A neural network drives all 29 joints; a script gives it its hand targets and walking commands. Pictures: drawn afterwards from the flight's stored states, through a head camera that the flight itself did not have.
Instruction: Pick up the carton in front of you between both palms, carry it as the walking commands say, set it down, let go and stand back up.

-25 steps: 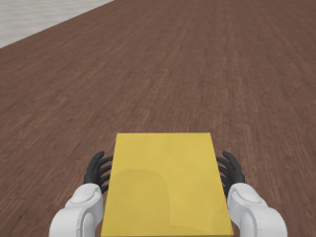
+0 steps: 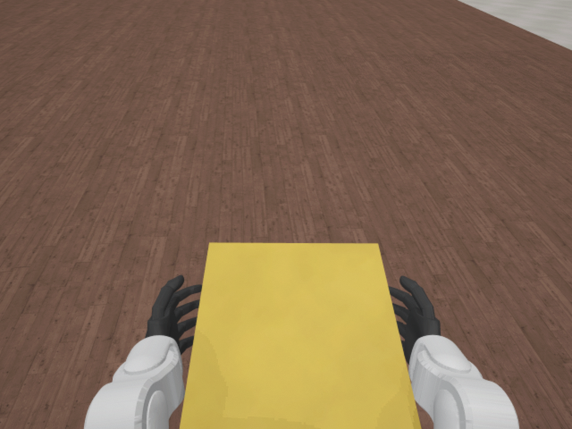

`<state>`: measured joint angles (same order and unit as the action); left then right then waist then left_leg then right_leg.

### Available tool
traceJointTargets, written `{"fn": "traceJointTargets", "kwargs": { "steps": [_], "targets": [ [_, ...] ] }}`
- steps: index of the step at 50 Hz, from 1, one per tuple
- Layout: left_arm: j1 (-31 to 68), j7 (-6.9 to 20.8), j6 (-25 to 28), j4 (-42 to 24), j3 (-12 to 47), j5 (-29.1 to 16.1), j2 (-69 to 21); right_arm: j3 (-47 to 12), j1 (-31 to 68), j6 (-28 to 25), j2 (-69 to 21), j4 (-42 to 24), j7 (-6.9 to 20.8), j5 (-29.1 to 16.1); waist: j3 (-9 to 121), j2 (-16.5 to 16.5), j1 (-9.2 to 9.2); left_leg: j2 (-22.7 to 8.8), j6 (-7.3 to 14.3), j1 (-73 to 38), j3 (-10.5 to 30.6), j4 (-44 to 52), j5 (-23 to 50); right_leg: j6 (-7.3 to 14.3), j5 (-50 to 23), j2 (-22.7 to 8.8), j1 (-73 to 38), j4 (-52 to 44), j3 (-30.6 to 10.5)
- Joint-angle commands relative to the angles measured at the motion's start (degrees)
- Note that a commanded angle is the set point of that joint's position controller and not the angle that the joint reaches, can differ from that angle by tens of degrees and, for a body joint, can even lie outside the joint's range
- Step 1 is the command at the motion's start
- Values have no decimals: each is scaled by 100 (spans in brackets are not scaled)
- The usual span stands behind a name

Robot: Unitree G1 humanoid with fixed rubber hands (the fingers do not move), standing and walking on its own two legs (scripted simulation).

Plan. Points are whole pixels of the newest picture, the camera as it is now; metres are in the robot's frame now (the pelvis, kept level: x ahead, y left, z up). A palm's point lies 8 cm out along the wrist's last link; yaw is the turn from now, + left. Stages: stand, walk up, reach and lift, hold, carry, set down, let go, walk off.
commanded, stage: carry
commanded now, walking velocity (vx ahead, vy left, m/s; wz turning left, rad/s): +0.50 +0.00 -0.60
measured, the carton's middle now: (292, 359) +0.23 +0.00 +0.03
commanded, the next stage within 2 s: none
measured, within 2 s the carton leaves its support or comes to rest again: neither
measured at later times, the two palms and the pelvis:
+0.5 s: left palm (269, 167) +0.58 +0.03 +0.10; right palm (427, 202) +0.49 -0.26 +0.09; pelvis +0.33 -0.05 +0.01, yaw -17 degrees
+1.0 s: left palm (299, 100) +0.87 -0.05 +0.11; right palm (419, 120) +0.78 -0.33 +0.11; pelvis +0.61 -0.12 +0.01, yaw -17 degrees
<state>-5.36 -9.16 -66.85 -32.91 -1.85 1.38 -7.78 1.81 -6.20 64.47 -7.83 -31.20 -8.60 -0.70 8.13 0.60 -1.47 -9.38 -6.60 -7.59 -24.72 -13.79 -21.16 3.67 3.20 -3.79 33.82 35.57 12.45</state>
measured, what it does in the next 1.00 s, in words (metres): walks ahead, turning right: right foot, then left foot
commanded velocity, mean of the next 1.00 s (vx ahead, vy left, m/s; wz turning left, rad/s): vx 0.50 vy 0.00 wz -0.05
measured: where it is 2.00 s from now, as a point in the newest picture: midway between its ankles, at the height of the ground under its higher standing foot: (315, 241)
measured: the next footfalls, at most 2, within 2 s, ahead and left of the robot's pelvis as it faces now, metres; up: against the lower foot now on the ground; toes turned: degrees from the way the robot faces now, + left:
right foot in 0.06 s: +0.22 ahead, -0.09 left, +0.00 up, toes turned -13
left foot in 0.60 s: +0.62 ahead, +0.01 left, +0.00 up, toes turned -12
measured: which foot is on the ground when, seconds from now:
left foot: down 0.00-0.08, up 0.10-0.58, down 0.60-1.00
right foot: up 0.00-0.04, down 0.06-0.62, up 0.64-1.00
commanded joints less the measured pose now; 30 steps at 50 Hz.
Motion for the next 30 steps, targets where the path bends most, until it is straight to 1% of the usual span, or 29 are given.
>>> {"fn": "traceJointTargets", "kwargs": {
  "steps": [1, 2, 3, 4, 5, 6, 7, 8, 9, 10, 12, 13, 14, 15, 19, 22, 24, 25, 26, 27, 28, 29, 30],
  "targets": [
    [1799, 35, 69, -399, 3063, -928, -3418, -2888, 1703, 71, -3119, -626, 116, -887, 388, -1577, 204, -933, 426, -365, -97, -1748, 6564, 214, 208, 869, -1246, -383, 728],
    [1806, 51, 71, -360, 3063, -946, -3447, -2878, 1683, 85, -3085, -615, 116, -862, 697, -1290, 330, -718, 270, 106, -225, -2959, 6300, 238, -46, 1053, -2365, -1075, 703],
    [1777, 72, 62, -293, 3021, -959, -3455, -2834, 1798, 87, -3005, -542, 104, -776, 883, -596, 484, -484, 86, 1571, 104, -4453, 4404, 412, 55, 563, -3857, -1208, -289],
    [1870, 95, 52, -211, 2969, -993, -3275, -2847, 1671, 90, -3153, -521, 104, -676, 891, 1082, 177, 167, -109, 3462, 582, -5984, -580, 1020, -375, -1185, -4633, -1224, -3139],
    [1573, 154, 89, -4, 3002, -1049, -3487, -2883, 1523, 70, -3231, -479, 106, -727, 1134, 1274, 361, 640, -37, 4518, 1702, -7008, -830, 1801, -1199, -1463, -5142, -1798, -4568],
    [1897, 250, 150, -329, 3228, -1271, -3708, -2901, 1489, 23, -3496, -361, 133, -673, 1100, 575, 330, 316, 31, 4657, 2160, -7100, -876, 1645, -1925, -1484, -4898, -1845, -4054],
    [2155, 345, 216, -452, 3399, -1378, -3963, -2939, 1573, -43, -3855, -301, 191, -665, 1151, 86, 306, 49, 160, 4452, 2386, -6654, -643, 1398, -2073, -1437, -4400, -1747, -3373],
    [2232, 437, 289, -459, 3469, -1399, -4213, -3056, 1744, -117, -4185, -365, 248, -680, 1016, -100, 253, -92, 233, 4229, 2515, -6023, -293, 1119, -1983, -1221, -3826, -1738, -2910],
    [2319, 517, 361, -412, 3492, -1389, -4390, -3153, 1904, -191, -4413, -316, 305, -709, 989, -54, 222, -145, 269, 4010, 2566, -5438, -102, 928, -1796, -1037, -3489, -1829, -2542],
    [2358, 570, 422, -354, 3508, -1369, -4526, -3205, 2017, -279, -4517, -280, 349, -705, 937, -83, 201, -42, 275, 3829, 2420, -5104, 13, 843, -1579, -933, -3213, -1940, -2383],
    [1944, 622, 517, -160, 3403, -1243, -4495, -3277, 1710, -399, -4609, -173, 375, -637, 967, 276, 204, 43, 238, 3821, 2237, -4473, 222, 896, -1143, -863, -3157, -2218, -2176],
    [1707, 625, 553, -63, 3306, -1159, -4403, -3333, 1590, -431, -4603, -171, 368, -615, 920, 454, 207, 64, 194, 3942, 2184, -4189, 355, 930, -1015, -855, -3229, -2380, -2186],
    [1570, 620, 582, -24, 3242, -1084, -4336, -3376, 1550, -452, -4570, -194, 357, -602, 829, 550, 208, 90, 155, 4143, 2146, -3889, 533, 952, -1007, -833, -3359, -2474, -2208],
    [1484, 610, 602, -38, 3218, -1023, -4276, -3398, 1533, -461, -4514, -233, 348, -602, 732, 568, 204, 109, 117, 4346, 2116, -3614, 747, 948, -1091, -791, -3483, -2491, -2200],
    [1429, 562, 602, -167, 3127, -947, -4009, -3491, 1688, -416, -4264, -467, 312, -728, 327, 465, 212, 221, 14, 4730, 1955, -2831, 1431, 789, -1535, -571, -3635, -2445, -2091],
    [1497, 448, 552, -402, 3074, -978, -3756, -3496, 1788, -329, -4017, -690, 244, -845, 124, 546, 249, 343, 45, 4593, 1872, -2318, 1783, 736, -1914, -482, -3571, -2355, -2095],
    [1495, 351, 479, -494, 3046, -1011, -3545, -3409, 1753, -239, -3775, -777, 174, -846, 32, 621, 272, 470, 126, 4404, 1749, -1927, 1866, 708, -2420, -463, -3602, -2222, -2110],
    [1482, 298, 432, -525, 3043, -1025, -3435, -3338, 1702, -188, -3638, -792, 137, -836, -3, 666, 278, 532, 171, 4228, 1710, -1705, 1865, 669, -2784, -473, -3629, -2138, -2139],
    [1458, 245, 383, -552, 3051, -1041, -3343, -3250, 1611, -136, -3503, -780, 99, -825, 66, 668, 257, 602, 229, 3740, 1677, -1396, 1848, 566, -3282, -431, -3551, -1908, -2071],
    [1419, 198, 335, -568, 3061, -1057, -3266, -3141, 1460, -90, -3355, -729, 61, -805, 348, 643, 203, 745, 287, 2812, 1585, -1110, 1808, 406, -3735, -328, -3358, -1336, -1955],
    [1441, 163, 285, -578, 3081, -1084, -3170, -3031, 1297, -58, -3237, -643, 21, -754, 829, 446, 50, 803, 322, 1419, 1372, -694, 1924, 163, -3576, -111, -2917, -224, -1612],
    [1496, 137, 235, -602, 3093, -1109, -3042, -2934, 1175, -32, -3144, -565, -12, -712, 1459, -163, -46, 74, 463, -153, 1994, -796, 1434, -66, -2115, 59, -1917, 1086, -1346],
    [1463, 135, 191, -664, 3115, -1117, -3003, -2850, 1214, -21, -2982, -559, -52, -647, 1750, -1542, 113, -1442, 862, -881, 4312, -486, 902, -258, 724, 579, -585, 2319, -1186]
  ]
}}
